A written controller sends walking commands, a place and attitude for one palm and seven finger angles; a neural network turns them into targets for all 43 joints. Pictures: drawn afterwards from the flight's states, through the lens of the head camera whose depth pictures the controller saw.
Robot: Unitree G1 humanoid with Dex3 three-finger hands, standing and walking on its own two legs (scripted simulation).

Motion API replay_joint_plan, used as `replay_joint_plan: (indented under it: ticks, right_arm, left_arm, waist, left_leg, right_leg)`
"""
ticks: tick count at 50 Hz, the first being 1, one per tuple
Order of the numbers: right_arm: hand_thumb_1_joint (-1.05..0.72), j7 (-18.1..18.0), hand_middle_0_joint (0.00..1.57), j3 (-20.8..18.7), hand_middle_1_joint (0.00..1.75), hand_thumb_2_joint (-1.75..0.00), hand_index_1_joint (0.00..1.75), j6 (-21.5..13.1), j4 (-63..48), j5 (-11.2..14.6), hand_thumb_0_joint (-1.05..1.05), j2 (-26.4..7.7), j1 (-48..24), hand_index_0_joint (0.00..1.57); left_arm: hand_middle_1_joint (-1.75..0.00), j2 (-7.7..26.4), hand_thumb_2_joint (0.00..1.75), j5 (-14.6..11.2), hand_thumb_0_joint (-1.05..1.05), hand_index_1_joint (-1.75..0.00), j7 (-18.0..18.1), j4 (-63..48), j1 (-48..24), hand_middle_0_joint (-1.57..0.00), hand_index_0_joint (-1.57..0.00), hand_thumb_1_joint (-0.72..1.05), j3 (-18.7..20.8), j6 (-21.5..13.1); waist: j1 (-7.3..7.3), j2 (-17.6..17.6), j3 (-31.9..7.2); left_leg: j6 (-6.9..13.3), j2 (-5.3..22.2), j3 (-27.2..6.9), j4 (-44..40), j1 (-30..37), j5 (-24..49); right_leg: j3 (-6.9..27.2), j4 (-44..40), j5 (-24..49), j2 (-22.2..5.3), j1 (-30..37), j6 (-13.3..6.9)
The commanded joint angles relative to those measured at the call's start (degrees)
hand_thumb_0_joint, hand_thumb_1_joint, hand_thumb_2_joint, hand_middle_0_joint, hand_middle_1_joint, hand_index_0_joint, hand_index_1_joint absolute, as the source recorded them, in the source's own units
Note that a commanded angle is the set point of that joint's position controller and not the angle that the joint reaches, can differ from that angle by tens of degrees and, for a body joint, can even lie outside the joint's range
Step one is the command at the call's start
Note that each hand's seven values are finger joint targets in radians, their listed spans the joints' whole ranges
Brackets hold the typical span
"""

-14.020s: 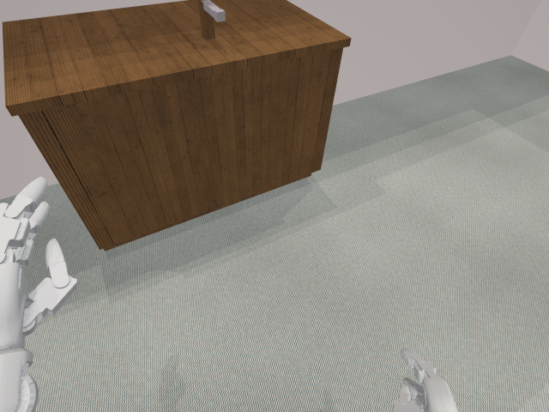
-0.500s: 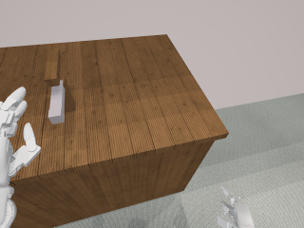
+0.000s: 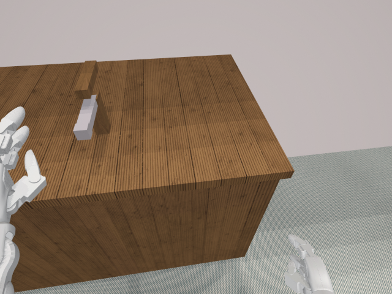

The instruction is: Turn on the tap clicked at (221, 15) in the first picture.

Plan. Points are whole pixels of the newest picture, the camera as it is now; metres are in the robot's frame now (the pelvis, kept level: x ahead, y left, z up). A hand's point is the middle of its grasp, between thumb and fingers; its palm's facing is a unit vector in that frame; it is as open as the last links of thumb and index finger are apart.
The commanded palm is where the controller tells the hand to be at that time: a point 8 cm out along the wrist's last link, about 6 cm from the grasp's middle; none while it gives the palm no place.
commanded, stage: turn the palm inward beside the body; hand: left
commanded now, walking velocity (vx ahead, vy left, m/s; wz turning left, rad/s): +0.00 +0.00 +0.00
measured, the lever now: (83, 131) +0.38 +0.31 +0.12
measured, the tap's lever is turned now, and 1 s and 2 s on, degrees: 0 0 0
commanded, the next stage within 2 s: reach beside the lever's end, fingers flat in 1.78 s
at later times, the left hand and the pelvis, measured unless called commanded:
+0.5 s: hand (73, 172) +0.24 +0.24 +0.17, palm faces +0.41 -0.86 -0.29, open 7.4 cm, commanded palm +0.19 +0.28 +0.19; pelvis +0.04 -0.03 +0.00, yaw -1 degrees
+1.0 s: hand (68, 186) +0.21 +0.23 +0.17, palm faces +0.42 -0.89 -0.19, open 7.4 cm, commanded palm +0.16 +0.27 +0.18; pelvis +0.03 +0.00 +0.00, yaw +0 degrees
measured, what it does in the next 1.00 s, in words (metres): stands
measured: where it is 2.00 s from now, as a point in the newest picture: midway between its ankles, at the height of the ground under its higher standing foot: outside the picture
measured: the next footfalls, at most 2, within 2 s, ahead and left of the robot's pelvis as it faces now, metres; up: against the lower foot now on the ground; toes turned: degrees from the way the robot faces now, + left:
none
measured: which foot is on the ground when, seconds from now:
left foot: down 0.00-1.00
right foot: down 0.00-1.00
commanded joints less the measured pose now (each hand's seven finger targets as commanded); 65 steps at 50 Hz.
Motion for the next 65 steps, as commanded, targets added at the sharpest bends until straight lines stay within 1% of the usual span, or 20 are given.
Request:
replay_joint_plan:
  ticks: [1,5,9,10,14,15,21,24,27,31,33,34,36,39,41,45,46,48,54,65]
  right_arm:
    - [-0.90,-2.77,0.20,-1.69,0.30,-0.90,0.30,-3.55,-7.64,1.18,0.00,-6.77,-8.51,0.20]
    - [-0.90,-3.78,0.20,-1.57,0.30,-0.90,0.30,-4.32,-8.29,1.87,0.00,-6.70,-9.02,0.20]
    - [-0.90,-3.37,0.20,-2.17,0.30,-0.90,0.30,-4.75,-8.06,1.67,0.00,-6.01,-8.88,0.20]
    - [-0.90,-3.05,0.20,-2.17,0.30,-0.90,0.30,-5.00,-8.85,1.55,0.00,-5.54,-8.59,0.20]
    - [-0.90,-2.68,0.20,-2.48,0.30,-0.90,0.30,-5.64,-8.76,1.71,0.00,-5.95,-5.93,0.20]
    - [-0.90,-2.69,0.20,-2.44,0.30,-0.90,0.30,-5.67,-9.32,1.83,0.00,-6.00,-4.99,0.20]
    - [-0.90,-3.36,0.20,-3.25,0.30,-0.90,0.30,-7.54,-9.20,1.92,0.00,-7.00,-1.86,0.20]
    - [-0.90,-3.54,0.20,-3.20,0.30,-0.90,0.30,-8.87,-8.63,2.28,0.00,-6.81,-2.26,0.20]
    - [-0.90,-3.58,0.20,-3.38,0.30,-0.90,0.30,-10.04,-8.67,2.04,0.00,-6.91,-1.28,0.20]
    - [-0.90,-3.64,0.20,-3.09,0.30,-0.90,0.30,-10.51,-8.91,2.20,0.00,-6.63,-2.07,0.20]
    - [-0.90,-3.60,0.20,-2.77,0.30,-0.90,0.30,-10.69,-9.16,2.12,0.00,-6.55,-2.51,0.20]
    - [-0.90,-3.61,0.20,-2.45,0.30,-0.90,0.30,-10.55,-8.96,2.51,0.00,-6.38,-3.68,0.20]
    - [-0.90,-3.60,0.20,-2.27,0.30,-0.90,0.30,-10.50,-9.53,2.32,0.00,-6.31,-3.34,0.20]
    - [-0.90,-3.71,0.20,-1.60,0.30,-0.90,0.30,-10.22,-9.60,2.58,0.00,-6.20,-4.76,0.20]
    - [-0.90,-3.78,0.20,-1.34,0.30,-0.90,0.30,-9.99,-10.01,2.45,0.00,-6.12,-4.63,0.20]
    - [-0.90,-3.86,0.20,-0.63,0.30,-0.90,0.30,-9.72,-10.30,2.42,0.00,-5.60,-6.13,0.20]
    - [-0.90,-3.91,0.20,-0.56,0.30,-0.90,0.30,-9.77,-10.47,2.32,0.00,-5.72,-6.13,0.20]
    - [-0.90,-4.01,0.20,-0.54,0.30,-0.90,0.30,-9.78,-10.46,2.20,0.00,-5.78,-6.64,0.20]
    - [-0.90,-4.06,0.20,0.01,0.30,-0.90,0.30,-9.62,-10.10,2.33,0.00,-5.57,-7.84,0.20]
    - [-0.90,-4.38,0.20,0.03,0.30,-0.90,0.30,-10.15,-9.88,2.47,0.00,-5.55,-8.05,0.20]
  left_arm:
    - [-0.30,12.18,0.90,-1.08,0.00,-0.30,-1.71,-5.45,-19.12,-0.20,-0.20,0.90,1.64,0.34]
    - [-0.30,13.56,0.90,-1.63,0.00,-0.30,-3.76,-6.12,-19.58,-0.20,-0.20,0.90,1.47,4.52]
    - [-0.30,17.90,0.90,-3.38,0.00,-0.30,-2.51,-8.49,-14.21,-0.20,-0.20,0.90,9.38,3.53]
    - [-0.30,15.54,0.90,-4.14,0.00,-0.30,-2.16,-10.85,-12.36,-0.20,-0.20,0.90,8.36,2.86]
    - [-0.30,15.41,0.90,-5.97,0.00,-0.30,-0.81,-11.17,-1.16,-0.20,-0.20,0.90,12.65,2.94]
    - [-0.30,12.50,0.90,-6.76,0.00,-0.30,-1.12,-12.62,-0.02,-0.20,-0.20,0.90,10.26,3.52]
    - [-0.30,10.14,0.90,-8.03,0.00,-0.30,-2.94,-15.95,2.07,-0.20,-0.20,0.90,9.05,4.15]
    - [-0.30,9.98,0.90,-7.69,0.00,-0.30,-3.11,-18.51,1.61,-0.20,-0.20,0.90,8.16,2.84]
    - [-0.30,8.53,0.90,-8.00,0.00,-0.30,-2.79,-18.66,2.22,-0.20,-0.20,0.90,6.74,2.15]
    - [-0.30,7.51,0.90,-7.47,0.00,-0.30,-1.35,-20.49,3.01,-0.20,-0.20,0.90,5.69,3.03]
    - [-0.30,7.15,0.90,-7.69,0.00,-0.30,-0.68,-21.45,3.58,-0.20,-0.20,0.90,5.41,3.93]
    - [-0.30,7.43,0.90,-7.12,0.00,-0.30,-0.22,-21.49,3.70,-0.20,-0.20,0.90,5.47,4.88]
    - [-0.30,5.40,0.90,-7.31,0.00,-0.30,0.26,-22.12,3.60,-0.20,-0.20,0.90,3.58,6.09]
    - [-0.30,5.01,0.90,-6.92,0.00,-0.30,0.97,-23.14,3.35,-0.20,-0.20,0.90,2.73,8.28]
    - [-0.30,3.90,0.90,-6.92,0.00,-0.30,1.35,-23.33,2.99,-0.20,-0.20,0.90,1.31,9.47]
    - [-0.30,2.41,0.90,-6.15,0.00,-0.30,2.33,-25.89,2.33,-0.20,-0.20,0.90,-0.80,11.01]
    - [-0.30,3.07,0.90,-6.38,0.00,-0.30,2.68,-26.31,2.50,-0.20,-0.20,0.90,-0.30,11.19]
    - [-0.30,2.77,0.90,-6.57,0.00,-0.30,2.94,-26.67,2.78,-0.20,-0.20,0.90,-0.56,11.50]
    - [-0.30,2.64,0.90,-6.77,0.00,-0.30,3.87,-28.10,3.69,-0.20,-0.20,0.90,-0.39,12.86]
    - [-0.30,0.39,0.90,-8.34,0.00,-0.30,4.52,-29.50,4.06,-0.20,-0.20,0.90,-1.82,14.66]
  waist:
    - [-2.79,4.47,-3.27]
    - [-1.62,1.05,-4.18]
    - [0.82,-0.45,-6.33]
    - [0.86,0.34,-7.92]
    - [1.63,-1.17,-10.92]
    - [1.10,-1.15,-10.81]
    - [0.02,-2.32,-12.35]
    - [0.07,0.94,-11.94]
    - [-0.02,-1.58,-11.52]
    - [0.59,0.85,-11.18]
    - [0.88,1.19,-10.90]
    - [1.15,3.89,-10.08]
    - [0.77,1.37,-9.75]
    - [1.02,3.85,-8.30]
    - [0.75,0.88,-7.08]
    - [0.71,3.81,-6.76]
    - [0.77,2.59,-6.89]
    - [0.71,1.03,-6.93]
    - [1.12,3.87,-6.45]
    - [0.86,2.60,-6.35]
  left_leg:
    - [2.20,-3.32,1.53,-4.67,3.79,-12.36]
    - [2.10,-2.77,0.83,-2.54,2.29,-8.45]
    - [1.38,-1.55,-0.02,0.19,-0.11,-4.74]
    - [1.45,-1.47,-0.33,0.25,-0.40,-3.59]
    - [1.75,-1.17,0.30,0.54,0.17,3.35]
    - [1.92,-1.15,0.60,0.37,0.11,5.02]
    - [2.85,-1.50,1.74,0.50,4.06,12.45]
    - [3.06,-1.90,1.95,0.38,5.66,13.52]
    - [3.11,-1.78,1.45,-0.13,5.12,12.49]
    - [3.00,-1.81,1.37,-1.02,5.43,11.87]
    - [2.92,-1.78,1.04,-1.60,5.39,11.18]
    - [2.86,-1.88,1.18,-1.81,5.65,10.44]
    - [2.77,-1.56,0.80,-2.29,5.49,9.73]
    - [2.54,-1.63,0.24,-3.44,5.47,6.99]
    - [2.55,-1.33,-0.40,-4.15,4.84,5.08]
    - [2.31,-1.38,-0.78,-5.08,5.79,2.23]
    - [2.41,-1.44,-1.02,-5.24,5.50,1.34]
    - [2.52,-1.38,-1.00,-5.22,5.55,0.92]
    - [2.27,-1.54,-1.39,-5.56,5.51,-0.91]
    - [2.38,-1.80,-1.34,-4.73,5.56,-0.88]
  right_leg:
    - [4.66,-12.55,-12.81,-0.82,-8.03,1.88]
    - [8.58,-14.69,-17.13,-2.60,-6.52,1.82]
    - [11.84,-14.93,-15.79,-4.25,-2.84,2.16]
    - [11.55,-13.89,-11.90,-4.67,-1.73,2.21]
    - [9.50,-9.67,8.98,-4.49,1.87,3.30]
    - [8.62,-8.47,14.04,-4.52,2.19,3.55]
    - [4.66,-5.67,29.90,-3.36,2.55,4.24]
    - [3.90,-5.55,28.16,-2.73,1.59,3.62]
    - [3.26,-5.72,24.94,-2.40,0.79,3.36]
    - [2.05,-5.89,19.68,-1.70,0.16,2.24]
    - [1.77,-6.05,17.99,-1.58,0.10,2.06]
    - [1.84,-6.32,16.32,-1.46,-0.38,1.78]
    - [1.10,-6.52,15.01,-1.21,-0.90,1.73]
    - [1.03,-7.08,10.75,-1.04,-1.57,1.44]
    - [0.51,-7.55,8.15,-0.75,-2.29,1.44]
    - [0.45,-7.98,4.35,-0.67,-3.16,1.14]
    - [0.45,-8.18,3.63,-0.67,-3.00,1.22]
    - [0.47,-8.46,2.94,-0.57,-2.94,1.33]
    - [0.61,-8.81,1.62,-0.61,-2.78,1.04]
    - [0.88,-9.75,1.34,-0.84,-2.66,1.16]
